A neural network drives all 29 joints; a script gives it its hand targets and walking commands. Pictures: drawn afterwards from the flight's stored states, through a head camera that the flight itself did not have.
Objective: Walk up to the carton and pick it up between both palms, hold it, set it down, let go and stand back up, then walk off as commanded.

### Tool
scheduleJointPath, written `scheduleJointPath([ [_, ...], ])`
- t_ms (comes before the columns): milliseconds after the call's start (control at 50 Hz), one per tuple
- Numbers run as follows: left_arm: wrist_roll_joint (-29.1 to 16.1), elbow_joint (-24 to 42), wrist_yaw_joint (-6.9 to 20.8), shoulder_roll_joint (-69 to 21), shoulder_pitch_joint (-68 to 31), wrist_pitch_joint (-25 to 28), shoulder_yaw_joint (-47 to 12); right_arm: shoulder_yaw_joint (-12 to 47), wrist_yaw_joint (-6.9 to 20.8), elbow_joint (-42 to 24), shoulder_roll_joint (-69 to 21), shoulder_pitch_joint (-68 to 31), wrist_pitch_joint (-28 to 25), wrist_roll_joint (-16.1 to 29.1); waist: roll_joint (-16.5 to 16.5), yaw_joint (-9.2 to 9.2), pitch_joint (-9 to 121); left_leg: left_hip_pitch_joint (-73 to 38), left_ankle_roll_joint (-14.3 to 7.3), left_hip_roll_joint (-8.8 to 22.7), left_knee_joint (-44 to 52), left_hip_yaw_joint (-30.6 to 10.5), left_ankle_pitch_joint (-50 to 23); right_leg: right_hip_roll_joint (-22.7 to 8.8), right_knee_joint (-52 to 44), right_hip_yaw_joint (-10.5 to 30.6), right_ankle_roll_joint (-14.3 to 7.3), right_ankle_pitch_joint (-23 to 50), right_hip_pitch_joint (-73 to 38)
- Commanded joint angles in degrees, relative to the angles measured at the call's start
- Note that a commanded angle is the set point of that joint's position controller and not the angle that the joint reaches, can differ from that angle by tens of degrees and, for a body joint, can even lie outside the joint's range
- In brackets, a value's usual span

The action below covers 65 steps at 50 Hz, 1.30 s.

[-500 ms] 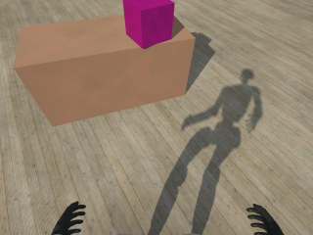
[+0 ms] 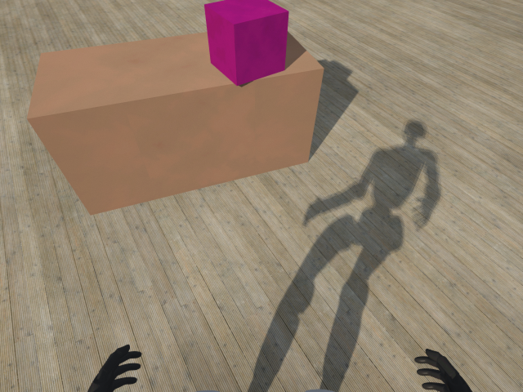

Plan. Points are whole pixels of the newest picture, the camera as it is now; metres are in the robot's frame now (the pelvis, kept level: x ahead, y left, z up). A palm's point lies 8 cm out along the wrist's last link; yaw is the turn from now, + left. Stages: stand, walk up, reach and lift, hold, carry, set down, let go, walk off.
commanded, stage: stand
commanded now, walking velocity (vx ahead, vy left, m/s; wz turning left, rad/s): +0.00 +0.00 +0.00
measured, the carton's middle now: (246, 39) +1.36 +0.06 -0.08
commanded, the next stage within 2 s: walk up in 0.62 s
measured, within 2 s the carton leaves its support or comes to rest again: neither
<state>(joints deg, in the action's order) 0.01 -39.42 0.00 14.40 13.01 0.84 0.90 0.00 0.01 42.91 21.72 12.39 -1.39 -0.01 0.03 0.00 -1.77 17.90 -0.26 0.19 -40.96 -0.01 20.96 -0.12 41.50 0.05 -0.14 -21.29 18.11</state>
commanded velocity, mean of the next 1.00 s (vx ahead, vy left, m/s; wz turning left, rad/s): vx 0.00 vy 0.00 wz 0.00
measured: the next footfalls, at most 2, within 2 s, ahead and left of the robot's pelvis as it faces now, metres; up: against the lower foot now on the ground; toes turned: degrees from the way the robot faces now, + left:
left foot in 1.16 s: +0.14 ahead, +0.17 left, +0.00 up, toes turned +6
right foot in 1.74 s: +0.35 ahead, -0.09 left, +0.00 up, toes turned +8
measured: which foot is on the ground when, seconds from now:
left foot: down 0.00-0.90, up 0.92-1.00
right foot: down 0.00-1.00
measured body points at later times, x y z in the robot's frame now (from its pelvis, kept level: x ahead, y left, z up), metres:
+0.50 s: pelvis +0.00 -0.01 +0.00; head +0.00 -0.02 +0.45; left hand +0.13 +0.25 -0.10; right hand +0.11 -0.31 -0.10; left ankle +0.01 +0.12 -0.72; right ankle +0.01 -0.12 -0.72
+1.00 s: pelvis +0.00 +0.00 +0.02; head +0.00 +0.00 +0.47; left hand +0.10 +0.28 -0.09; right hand +0.09 -0.32 -0.09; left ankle +0.01 +0.13 -0.68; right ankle +0.01 -0.12 -0.71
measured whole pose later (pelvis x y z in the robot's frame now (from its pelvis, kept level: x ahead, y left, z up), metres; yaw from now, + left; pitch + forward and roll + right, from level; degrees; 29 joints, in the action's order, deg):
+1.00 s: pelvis +0.00 +0.00 +0.02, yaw +1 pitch +0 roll +1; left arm 0.0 -45.2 1.7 16.0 13.7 2.3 3.6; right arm 0.0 1.6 48.9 24.8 14.9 -1.8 0.0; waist 1.3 0.1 -0.4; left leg 22.8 -0.6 -1.0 -47.9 0.0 26.5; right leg -1.7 35.0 0.0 -2.3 -23.3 16.5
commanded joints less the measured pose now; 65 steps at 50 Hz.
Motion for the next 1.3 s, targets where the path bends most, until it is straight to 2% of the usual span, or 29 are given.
scheduleJointPath([
  [0,0.9,0.6,-0.3,15.6,-5.1,2.7,4.0,-4.1,-0.4,-2.4,10.6,-4.8,-2.4,-1.5,2.0,-0.19,2.2,-1.8,-3.8,4.9,8.9,-6.8,-7.3,-5.3,-10.5,8.1,-5.0,7.0,1.2],
  [80,1.2,0.1,-0.3,15.7,-5.1,2.4,4.0,-4.2,-0.4,-1.8,10.6,-4.9,-2.4,-1.5,1.6,0.16,2.2,-1.7,-3.6,4.8,9.3,-6.6,-7.4,-5.2,-11.1,8.0,-4.8,6.5,0.3],
  [140,1.1,-0.4,-0.3,16.7,-5.1,3.0,4.1,-4.0,-0.3,-0.9,10.1,-4.0,-2.0,-1.1,3.9,-0.74,2.5,-3.4,-3.6,4.6,8.3,-6.3,-10.0,-6.1,-11.7,9.0,-5.1,9.1,0.8],
  [260,0.7,-2.0,-0.1,16.8,-4.9,2.6,4.1,-3.8,-0.2,0.1,10.9,-4.6,-2.3,-1.1,2.5,0.28,3.7,-2.9,-3.8,5.0,9.5,-6.7,-10.1,-5.2,-10.6,7.5,-4.6,8.8,-0.8],
  [360,0.8,-2.2,-0.3,16.1,-6.1,2.5,3.9,-3.7,-0.3,0.4,10.3,-4.8,-2.3,-0.9,3.8,-0.36,2.3,-3.3,-3.5,4.9,9.9,-6.5,-9.8,-5.8,-12.8,8.6,-4.9,7.9,0.3],
  [400,1.1,-2.7,-0.3,16.6,-5.2,2.8,3.7,-3.7,-0.3,0.8,10.9,-4.0,-2.0,-1.0,2.4,-0.63,2.2,-3.9,-3.4,4.8,9.6,-6.1,-10.3,-6.1,-13.2,9.1,-5.1,8.7,0.5],
  [440,0.9,-3.3,-0.5,16.3,-5.7,2.8,3.7,-3.4,-0.1,1.1,9.8,-4.2,-2.2,-1.0,5.0,-1.05,3.1,-4.6,-3.5,4.8,9.8,-6.0,-11.0,-6.2,-13.6,9.1,-4.9,9.9,-0.2],
  [500,0.9,-3.6,-0.3,16.8,-5.7,2.7,3.8,-3.4,-0.3,1.7,10.0,-4.2,-2.3,-1.0,2.1,-0.55,4.6,-5.2,-3.5,4.7,9.6,-5.8,-12.2,-6.5,-13.5,8.9,-4.6,11.0,-1.7],
  [540,0.7,-3.6,-0.2,16.0,-6.8,2.8,3.7,-3.1,-0.3,1.9,9.9,-4.5,-2.4,-1.0,4.1,0.00,3.7,-4.3,-3.8,5.3,10.9,-6.5,-11.5,-6.1,-13.7,8.2,-4.5,10.6,-1.9],
  [780,0.7,-6.0,-0.1,16.7,-6.6,2.6,3.6,-3.0,-0.2,4.3,9.3,-4.5,-2.3,-0.9,3.4,-0.05,4.6,-5.5,-3.2,5.1,12.5,-5.8,-12.0,-6.5,-15.8,8.4,-4.0,9.6,-2.8],
  [800,2.7,-1.2,1.8,22.5,-3.1,3.4,8.3,-6.1,1.2,1.7,15.7,2.8,-3.3,-0.8,7.2,1.86,9.6,0.7,-6.5,4.5,11.0,-11.1,11.7,-6.1,-13.5,7.6,-5.2,-17.9,-9.1],
  [820,3.5,-2.3,2.1,24.0,-0.6,3.4,9.0,-6.7,1.5,1.7,16.6,1.2,-3.4,-1.5,8.2,3.80,6.2,11.1,-6.1,3.0,8.8,-11.5,20.6,-8.0,-16.6,14.3,-7.4,-31.8,-11.7],
  [840,3.8,-2.4,2.1,25.2,2.3,3.5,9.5,-6.5,1.6,0.0,15.1,-1.5,-2.9,-1.8,12.2,6.09,1.6,23.6,-3.0,-1.8,2.1,-3.7,16.8,-12.6,-24.5,21.4,-10.0,-40.1,-17.6],
  [860,3.6,-3.0,2.2,26.5,3.4,3.5,10.3,-6.0,1.5,0.1,14.1,-1.8,-2.6,-2.3,19.7,6.30,0.1,28.0,-2.5,-1.7,-10.7,0.8,9.3,-21.1,-31.7,29.3,-13.0,-42.0,-18.6],
  [880,3.1,-1.8,2.1,25.6,0.9,3.5,10.3,-6.3,1.6,0.1,15.1,-0.6,-2.9,-2.4,15.6,4.86,-1.8,28.2,-1.3,1.3,-13.1,-0.6,6.6,-23.6,-31.4,28.8,-14.5,-35.9,-16.7],
  [920,3.3,-0.9,2.2,23.6,0.1,3.8,10.0,-6.5,2.0,1.0,14.6,1.7,-3.5,-2.0,10.9,4.08,-1.4,24.6,-0.8,2.7,-8.8,0.2,6.5,-21.4,-27.8,23.1,-14.6,-23.0,-18.1],
  [940,3.5,-1.2,2.2,22.8,1.3,3.8,10.0,-6.6,2.4,0.5,14.2,0.5,-3.8,-1.6,10.1,4.92,-0.7,23.1,-0.7,2.6,-7.5,0.3,7.2,-19.2,-27.3,19.7,-14.2,-18.4,-18.4],
  [1000,3.9,-0.4,2.8,22.4,-0.9,3.4,10.2,-6.0,2.7,1.2,12.5,2.9,-4.7,-0.9,12.1,4.02,2.7,17.9,-0.1,2.0,-2.4,2.4,2.9,-15.0,-22.4,11.4,-12.8,-6.2,-19.6],
  [1040,3.6,0.8,3.2,22.4,-4.2,3.0,10.1,-5.9,2.8,1.8,12.0,6.0,-4.7,-0.8,13.7,1.43,3.5,8.2,-0.4,1.7,3.2,4.7,-3.6,-12.2,-20.0,5.8,-10.6,-5.4,-12.4],
  [1080,3.2,1.3,3.4,21.6,-8.4,2.0,9.8,-7.0,2.1,5.4,13.2,15.8,-4.7,-0.9,9.9,-4.06,3.3,-8.3,-0.6,-0.7,9.7,6.4,-11.7,-7.4,-11.0,0.4,-7.3,-13.3,1.8],
  [1100,3.4,1.6,3.5,18.9,-8.8,1.5,8.9,-8.2,1.1,8.3,15.6,22.5,-5.0,-1.4,2.1,-7.14,4.2,-19.2,-0.9,-0.4,12.7,1.2,-9.8,-4.9,2.7,-1.9,-5.3,-11.7,11.1],
  [1120,3.2,2.0,3.7,14.2,-5.9,1.2,7.6,-9.6,0.0,8.8,20.7,26.1,-5.3,-2.2,-12.1,-8.64,3.6,-25.0,-2.9,6.9,18.3,-15.7,3.1,-0.4,19.7,-4.6,-2.7,-12.3,23.3],
  [1140,2.0,2.7,3.7,13.2,-2.7,0.9,6.7,-9.7,-0.6,6.3,23.6,24.3,-6.1,-2.7,-15.4,-6.30,3.9,-23.6,-5.1,17.7,27.2,-40.9,19.4,2.1,27.9,0.3,-0.5,-11.3,32.6],
  [1160,1.6,0.8,3.5,18.3,-1.1,0.1,7.7,-9.1,-0.9,4.6,23.4,16.3,-6.1,-1.8,-5.8,-2.61,2.2,-16.7,-5.9,19.5,30.6,-42.5,29.4,-0.7,27.6,2.7,-1.3,-6.6,29.7],
  [1180,1.8,-0.2,3.9,21.3,0.2,-0.4,8.8,-8.7,-0.6,2.9,24.4,11.0,-6.0,-1.5,-6.2,-1.19,0.3,-9.3,-8.2,19.7,33.0,-42.7,36.0,-1.9,26.5,4.8,-1.5,-7.0,25.5],
  [1200,1.7,-1.4,4.1,22.6,0.9,-0.5,8.4,-8.6,-0.6,2.1,24.3,7.8,-5.9,-1.2,-7.6,-0.16,-1.7,-6.3,-8.6,18.8,33.0,-41.4,34.7,-2.9,26.8,5.8,-1.2,-5.0,24.2],
  [1220,1.4,-2.5,4.3,22.5,1.0,-0.4,8.4,-8.0,-0.6,2.0,21.6,7.1,-6.0,-1.7,-5.1,0.71,-4.3,-3.7,-7.2,15.9,31.3,-36.6,27.6,-3.4,25.4,6.2,-0.9,-1.4,22.4],
  [1240,1.3,-2.8,4.4,21.5,-0.2,-0.4,8.6,-7.5,-0.6,2.0,20.9,8.9,-6.3,-1.8,-6.4,0.38,-6.9,0.2,-6.5,14.2,31.9,-32.3,23.0,-4.3,24.0,5.7,-0.6,1.6,19.8],
  [1280,1.7,-1.5,4.6,21.2,-2.0,0.0,8.9,-7.2,-1.0,2.5,20.1,13.8,-7.0,-1.0,-4.4,-0.90,-7.9,-3.3,-4.9,12.6,30.4,-27.9,11.6,-4.5,20.9,6.1,-0.3,5.3,20.4],
])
